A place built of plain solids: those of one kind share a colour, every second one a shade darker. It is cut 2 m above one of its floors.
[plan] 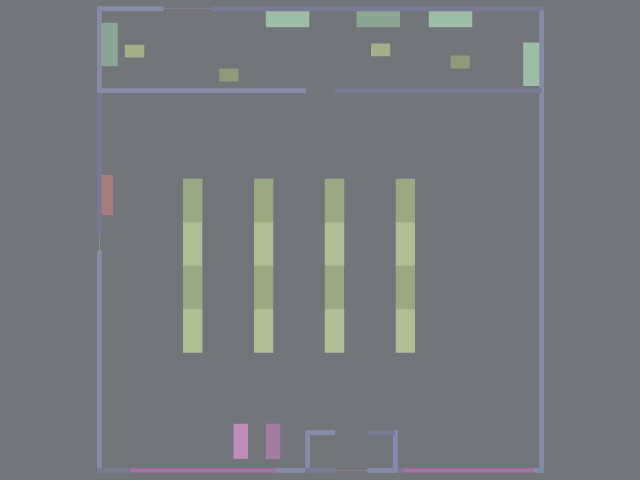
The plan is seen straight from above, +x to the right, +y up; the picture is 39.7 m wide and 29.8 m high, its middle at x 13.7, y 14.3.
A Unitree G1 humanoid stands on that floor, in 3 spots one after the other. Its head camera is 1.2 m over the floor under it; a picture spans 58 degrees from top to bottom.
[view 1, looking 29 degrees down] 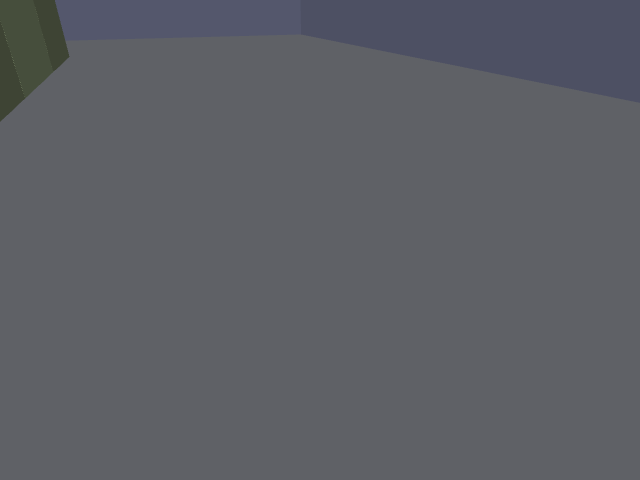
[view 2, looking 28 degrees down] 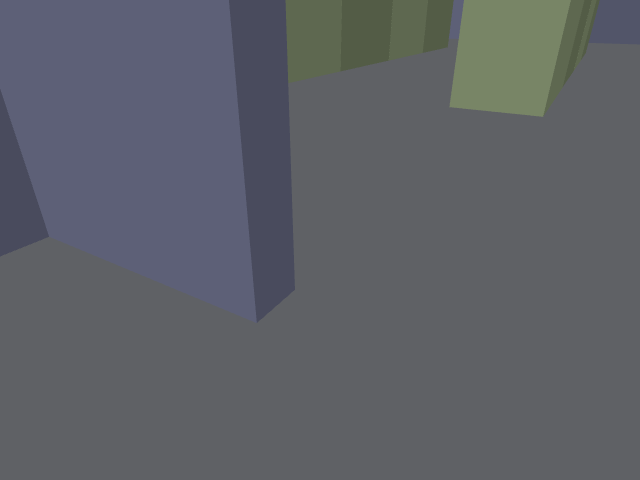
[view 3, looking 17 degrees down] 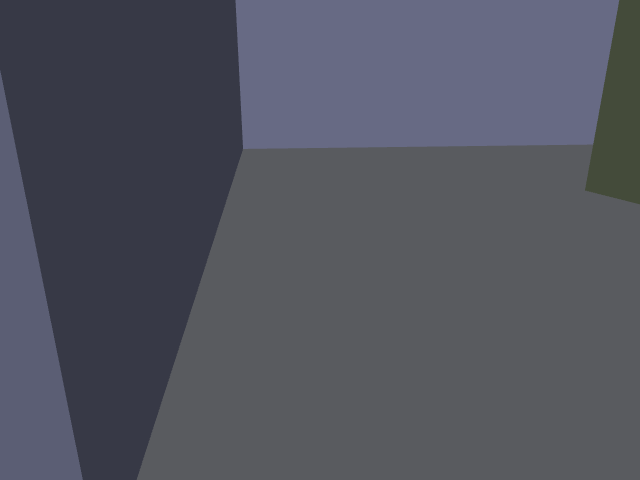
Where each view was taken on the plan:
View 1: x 21.20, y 5.40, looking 69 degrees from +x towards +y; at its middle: ground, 2.48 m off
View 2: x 15.65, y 1.05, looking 121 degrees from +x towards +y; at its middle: ground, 2.56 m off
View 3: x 13.73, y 22.98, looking -8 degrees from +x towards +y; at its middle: ground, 4.10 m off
